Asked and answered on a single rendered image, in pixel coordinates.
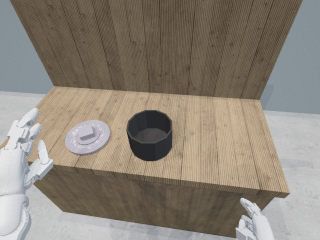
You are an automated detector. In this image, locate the lid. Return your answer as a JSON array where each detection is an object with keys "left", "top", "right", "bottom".
[{"left": 65, "top": 120, "right": 111, "bottom": 155}]

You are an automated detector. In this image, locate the robot left forearm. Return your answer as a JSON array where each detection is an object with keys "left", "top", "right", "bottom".
[{"left": 0, "top": 193, "right": 32, "bottom": 240}]

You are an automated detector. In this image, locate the knob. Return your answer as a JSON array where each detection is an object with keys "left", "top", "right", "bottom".
[{"left": 78, "top": 124, "right": 95, "bottom": 140}]

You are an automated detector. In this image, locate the pot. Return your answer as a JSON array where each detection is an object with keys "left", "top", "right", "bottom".
[{"left": 126, "top": 110, "right": 173, "bottom": 161}]

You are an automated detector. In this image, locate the table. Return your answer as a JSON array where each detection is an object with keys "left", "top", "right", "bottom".
[{"left": 0, "top": 0, "right": 303, "bottom": 238}]

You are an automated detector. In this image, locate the robot right hand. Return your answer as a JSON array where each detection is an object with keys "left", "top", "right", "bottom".
[{"left": 235, "top": 198, "right": 275, "bottom": 240}]

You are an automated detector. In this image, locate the robot left hand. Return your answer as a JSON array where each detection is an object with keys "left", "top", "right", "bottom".
[{"left": 0, "top": 108, "right": 53, "bottom": 196}]

